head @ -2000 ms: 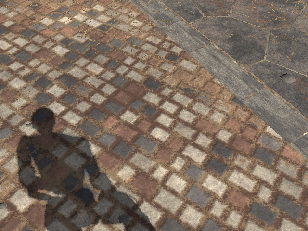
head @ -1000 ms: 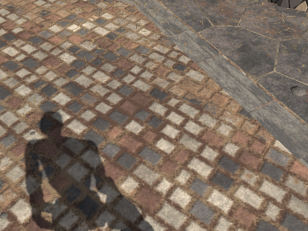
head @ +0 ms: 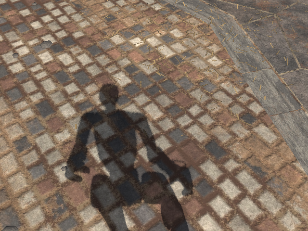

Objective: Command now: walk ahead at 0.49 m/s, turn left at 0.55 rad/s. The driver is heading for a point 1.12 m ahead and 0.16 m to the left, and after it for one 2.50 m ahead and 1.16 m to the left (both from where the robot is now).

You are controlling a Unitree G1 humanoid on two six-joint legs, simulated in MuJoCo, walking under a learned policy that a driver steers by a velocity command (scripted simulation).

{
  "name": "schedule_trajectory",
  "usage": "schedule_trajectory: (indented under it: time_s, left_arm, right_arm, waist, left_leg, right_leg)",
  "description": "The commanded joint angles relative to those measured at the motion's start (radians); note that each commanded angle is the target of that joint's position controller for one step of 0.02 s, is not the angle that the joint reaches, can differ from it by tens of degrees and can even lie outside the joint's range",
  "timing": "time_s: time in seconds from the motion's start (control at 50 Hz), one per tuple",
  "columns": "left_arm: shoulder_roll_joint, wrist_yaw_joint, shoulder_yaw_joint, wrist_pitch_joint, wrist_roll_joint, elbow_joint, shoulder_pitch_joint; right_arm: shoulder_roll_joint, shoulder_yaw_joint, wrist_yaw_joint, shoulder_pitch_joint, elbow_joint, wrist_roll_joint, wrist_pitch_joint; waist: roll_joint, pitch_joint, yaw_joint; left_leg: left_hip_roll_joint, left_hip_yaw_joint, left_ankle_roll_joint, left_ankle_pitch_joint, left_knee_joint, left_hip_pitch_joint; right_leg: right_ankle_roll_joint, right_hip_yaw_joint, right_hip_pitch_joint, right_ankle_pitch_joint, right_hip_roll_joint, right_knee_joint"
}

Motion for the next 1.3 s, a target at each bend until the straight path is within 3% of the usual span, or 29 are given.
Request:
schedule_trajectory:
  time_s: [0.02, 0.1, 0.16, 0.24, 0.26, 0.28, 0.3, 0.32, 0.34, 0.36, 0.42, 0.52, 0.64, 0.66, 0.68, 0.7, 0.72, 0.82, 0.9, 0.94, 0.96, 0.98, 1.0, 1.02, 1.06, 1.1, 1.16, 1.2, 1.3]
  left_arm:
    - [0.079, 0.013, 0.025, 0.020, 0.024, -0.060, 0.044]
    - [0.051, 0.016, 0.014, 0.018, 0.028, -0.115, -0.108]
    - [0.061, 0.007, 0.015, 0.022, 0.010, -0.151, -0.169]
    - [0.124, -0.006, 0.035, 0.012, 0.016, -0.156, -0.116]
    - [0.137, -0.004, 0.041, 0.002, 0.025, -0.145, -0.054]
    - [0.194, 0.003, 0.051, -0.001, 0.050, -0.141, 0.046]
    - [0.214, 0.007, 0.048, 0.016, 0.067, -0.151, 0.072]
    - [0.192, 0.001, 0.053, 0.037, 0.025, -0.150, 0.075]
    - [0.119, 0.008, 0.036, 0.051, 0.019, -0.185, 0.029]
    - [0.091, 0.014, 0.024, 0.068, 0.023, -0.190, -0.014]
    - [0.110, 0.018, 0.023, 0.093, 0.042, -0.182, -0.074]
    - [0.129, 0.015, 0.034, 0.096, 0.023, -0.164, -0.072]
    - [0.131, 0.003, 0.027, 0.123, -0.008, -0.131, -0.045]
    - [0.101, -0.001, 0.017, 0.122, -0.010, -0.110, 0.000]
    - [0.036, -0.012, -0.003, 0.116, 0.017, -0.119, 0.023]
    - [0.026, -0.008, -0.004, 0.109, 0.024, -0.139, 0.010]
    - [0.096, -0.001, 0.012, 0.112, 0.023, -0.138, -0.040]
    - [0.068, 0.001, 0.012, 0.124, 0.021, -0.081, 0.035]
    - [0.078, -0.010, 0.010, 0.105, -0.002, -0.082, -0.003]
    - [0.082, -0.012, 0.011, 0.085, -0.002, -0.061, 0.059]
    - [0.101, -0.014, 0.016, 0.074, -0.003, -0.041, 0.110]
    - [0.141, -0.019, 0.030, 0.063, -0.005, -0.015, 0.160]
    - [0.175, -0.022, 0.042, 0.056, -0.008, 0.004, 0.229]
    - [0.197, -0.022, 0.047, 0.054, -0.003, -0.001, 0.246]
    - [0.171, -0.012, 0.041, 0.039, 0.006, -0.008, 0.272]
    - [0.151, -0.009, 0.035, 0.038, -0.004, -0.021, 0.241]
    - [0.128, -0.007, 0.026, 0.059, -0.003, -0.038, 0.182]
    - [0.161, -0.007, 0.035, 0.062, -0.006, -0.042, 0.187]
    - [0.205, -0.011, 0.051, 0.065, -0.028, -0.030, 0.206]
  right_arm:
    - [-0.153, -0.032, -0.023, -0.031, -0.086, 0.003, -0.023]
    - [-0.181, -0.041, -0.045, 0.028, -0.087, 0.007, 0.001]
    - [-0.175, -0.040, -0.052, 0.075, -0.080, 0.015, 0.025]
    - [-0.152, -0.035, -0.074, 0.030, -0.119, 0.009, 0.048]
    - [-0.135, -0.029, -0.075, 0.002, -0.140, 0.010, 0.050]
    - [-0.081, -0.010, -0.074, 0.001, -0.173, -0.005, 0.045]
    - [-0.027, 0.003, -0.069, 0.235, -0.156, -0.005, 0.039]
    - [-0.146, -0.010, -0.060, 0.300, -0.148, 0.015, 0.042]
    - [-0.215, -0.031, -0.065, 0.187, -0.149, 0.025, 0.061]
    - [-0.223, -0.037, -0.072, 0.098, -0.169, 0.020, 0.084]
    - [-0.146, -0.027, -0.078, 0.075, -0.193, 0.014, 0.124]
    - [-0.083, 0.002, -0.073, 0.049, -0.218, -0.005, 0.107]
    - [-0.102, -0.001, -0.046, 0.062, -0.202, -0.012, 0.107]
    - [-0.122, -0.004, -0.046, 0.060, -0.210, -0.021, 0.108]
    - [-0.193, -0.014, -0.054, 0.064, -0.228, -0.036, 0.109]
    - [-0.210, -0.011, -0.052, -0.007, -0.241, -0.048, 0.108]
    - [-0.162, -0.001, -0.049, -0.053, -0.256, -0.056, 0.091]
    - [-0.107, 0.016, -0.047, -0.080, -0.210, -0.026, 0.049]
    - [-0.169, -0.006, -0.050, -0.019, -0.180, 0.002, 0.070]
    - [-0.142, 0.000, -0.052, -0.037, -0.182, 0.002, 0.061]
    - [-0.109, 0.008, -0.051, -0.073, -0.198, 0.001, 0.050]
    - [-0.075, 0.015, -0.049, -0.113, -0.227, 0.003, 0.036]
    - [-0.059, 0.016, -0.046, -0.142, -0.250, 0.007, 0.018]
    - [-0.090, 0.008, -0.044, -0.170, -0.270, 0.020, 0.002]
    - [-0.112, -0.004, -0.037, -0.200, -0.278, 0.031, -0.015]
    - [-0.093, -0.001, -0.023, -0.184, -0.266, 0.018, -0.019]
    - [-0.050, 0.013, 0.000, -0.204, -0.264, 0.007, -0.018]
    - [-0.032, 0.022, 0.009, -0.225, -0.271, 0.010, -0.016]
    - [-0.108, 0.001, 0.006, -0.186, -0.277, 0.020, -0.008]
  waist:
    - [0.033, -0.052, 0.049]
    - [0.080, -0.046, -0.002]
    - [0.125, -0.087, -0.032]
    - [0.154, -0.125, 0.016]
    - [0.144, -0.154, 0.055]
    - [0.044, -0.283, 0.080]
    - [-0.223, -0.424, -0.012]
    - [-0.254, -0.490, -0.016]
    - [-0.134, -0.373, 0.028]
    - [-0.070, -0.276, 0.036]
    - [-0.104, -0.124, -0.001]
    - [-0.114, -0.195, 0.006]
    - [-0.124, -0.162, -0.012]
    - [-0.095, -0.150, -0.012]
    - [0.099, -0.171, 0.024]
    - [0.280, -0.114, 0.048]
    - [0.222, -0.075, 0.015]
    - [0.167, -0.118, 0.041]
    - [0.170, -0.036, 0.005]
    - [0.156, -0.013, 0.037]
    - [0.121, -0.017, 0.059]
    - [-0.005, -0.009, 0.068]
    - [-0.174, -0.003, 0.087]
    - [-0.242, 0.044, 0.102]
    - [-0.123, 0.059, 0.112]
    - [-0.067, 0.023, 0.092]
    - [-0.086, 0.018, 0.083]
    - [-0.101, 0.013, 0.091]
    - [-0.105, 0.024, 0.046]
  left_leg:
    - [0.265, -0.279, 0.194, 0.163, -0.219, -0.013]
    - [0.175, -0.169, 0.108, 0.401, -0.118, -0.056]
    - [0.185, -0.229, 0.063, 0.332, -0.048, -0.002]
    - [0.209, -0.374, 0.029, 0.266, 0.124, 0.124]
    - [0.164, -0.361, -0.004, 0.243, 0.221, 0.108]
    - [0.097, -0.293, -0.052, 0.056, 0.461, -0.009]
    - [-0.042, -0.211, -0.109, -0.650, 0.734, -0.255]
    - [0.047, -0.194, -0.130, -0.600, 0.887, -0.356]
    - [0.088, -0.162, -0.163, -0.501, 0.953, -0.413]
    - [0.115, -0.120, -0.181, -0.425, 0.949, -0.429]
    - [0.146, -0.063, -0.188, -0.333, 0.845, -0.290]
    - [0.157, -0.027, -0.172, -0.276, 0.531, -0.146]
    - [0.114, 0.040, -0.098, -0.091, 0.101, 0.097]
    - [0.146, -0.014, -0.066, -0.033, 0.015, 0.172]
    - [0.341, -0.255, -0.003, 0.078, -0.055, 0.246]
    - [0.468, -0.379, 0.125, 0.038, -0.115, 0.065]
    - [0.429, -0.345, 0.138, -0.043, -0.134, -0.011]
    - [0.326, -0.197, 0.069, 0.203, -0.046, 0.066]
    - [0.316, -0.290, 0.069, -0.431, -0.113, 0.049]
    - [0.307, -0.307, 0.058, -0.458, -0.084, -0.015]
    - [0.271, -0.258, 0.035, -0.388, -0.023, -0.062]
    - [0.175, -0.112, -0.014, -0.362, 0.110, -0.131]
    - [0.087, 0.016, -0.064, -0.327, 0.318, -0.266]
    - [0.092, 0.028, -0.074, -0.368, 0.429, -0.427]
    - [0.166, -0.062, -0.065, -0.428, 0.671, -0.638]
    - [0.214, -0.060, -0.063, -0.282, 0.667, -0.667]
    - [0.202, 0.018, -0.100, -0.112, 0.455, -0.442]
    - [0.172, 0.051, -0.115, -0.027, 0.322, -0.293]
    - [0.154, 0.048, -0.075, 0.029, 0.165, -0.126]
  right_leg:
    - [0.046, -0.005, -0.043, 0.099, -0.028, -0.153]
    - [0.065, -0.049, 0.040, 0.348, 0.073, -0.497]
    - [0.060, -0.042, 0.088, 0.422, 0.129, -0.614]
    - [0.022, 0.009, 0.143, 0.339, 0.131, -0.734]
    - [-0.005, 0.000, 0.247, 0.444, 0.102, -0.806]
    - [-0.074, 0.128, 0.498, 0.737, -0.073, -0.745]
    - [-0.258, 0.418, 0.804, 1.091, -0.347, -0.678]
    - [-0.319, 0.583, 0.813, 0.776, -0.414, -0.723]
    - [-0.277, 0.462, 0.719, 0.561, -0.330, -0.762]
    - [-0.234, 0.342, 0.599, 0.429, -0.267, -0.793]
    - [-0.207, 0.134, 0.285, 0.313, -0.135, -0.897]
    - [-0.253, 0.044, 0.312, 0.485, -0.154, -0.892]
    - [-0.183, 0.024, 0.253, 0.198, -0.129, -0.836]
    - [-0.113, 0.004, 0.196, 0.115, -0.097, -0.801]
    - [-0.018, -0.094, 0.107, -0.033, -0.008, -0.607]
    - [0.029, -0.126, 0.085, -0.179, 0.074, -0.566]
    - [0.042, -0.070, 0.140, -0.172, 0.053, -0.463]
    - [0.067, -0.068, 0.199, -0.075, 0.055, -0.468]
    - [0.016, -0.146, 0.222, -0.027, 0.113, -0.626]
    - [-0.044, -0.105, 0.308, -0.030, 0.090, -0.674]
    - [-0.083, -0.055, 0.358, -0.035, 0.056, -0.701]
    - [-0.129, 0.038, 0.376, -0.144, -0.001, -0.761]
    - [-0.197, 0.244, 0.473, -0.239, -0.108, -0.882]
    - [-0.270, 0.451, 0.538, -0.231, -0.244, -0.968]
    - [-0.301, 0.504, 0.658, -0.115, -0.299, -0.972]
    - [-0.249, 0.363, 0.693, -0.010, -0.243, -0.977]
    - [-0.184, 0.123, 0.523, 0.140, -0.119, -1.022]
    - [-0.167, 0.039, 0.435, 0.179, -0.084, -1.026]
    - [-0.145, 0.044, 0.431, 0.207, -0.155, -0.978]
